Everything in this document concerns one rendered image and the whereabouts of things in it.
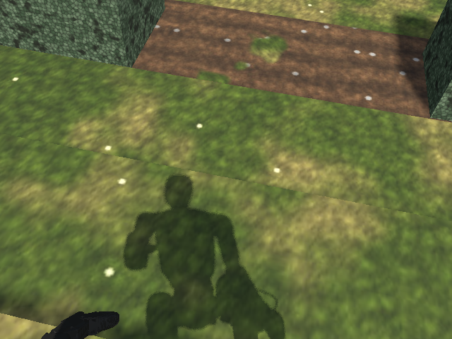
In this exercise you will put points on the left robot hand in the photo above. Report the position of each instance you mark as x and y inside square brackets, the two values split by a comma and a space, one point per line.
[80, 325]

